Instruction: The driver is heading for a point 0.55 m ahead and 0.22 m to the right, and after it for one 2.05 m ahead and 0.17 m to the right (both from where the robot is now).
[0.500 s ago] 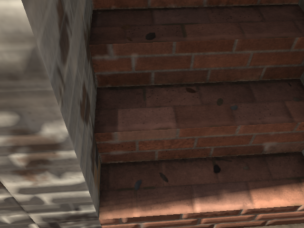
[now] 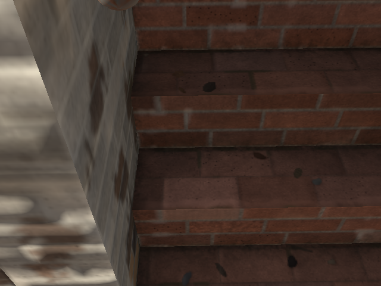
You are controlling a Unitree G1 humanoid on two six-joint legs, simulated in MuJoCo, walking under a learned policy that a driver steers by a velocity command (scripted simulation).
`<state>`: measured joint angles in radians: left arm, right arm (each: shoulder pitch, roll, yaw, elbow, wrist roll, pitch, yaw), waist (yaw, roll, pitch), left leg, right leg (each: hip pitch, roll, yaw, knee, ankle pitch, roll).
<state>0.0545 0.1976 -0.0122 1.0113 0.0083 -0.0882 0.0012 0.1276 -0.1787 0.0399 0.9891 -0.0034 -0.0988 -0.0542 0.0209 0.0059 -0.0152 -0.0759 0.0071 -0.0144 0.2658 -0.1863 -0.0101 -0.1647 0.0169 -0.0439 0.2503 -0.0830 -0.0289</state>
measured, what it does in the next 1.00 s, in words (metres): steps on the spot, turning right: left foot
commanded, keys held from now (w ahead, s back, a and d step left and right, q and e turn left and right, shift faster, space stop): w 0.08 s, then w+e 0.92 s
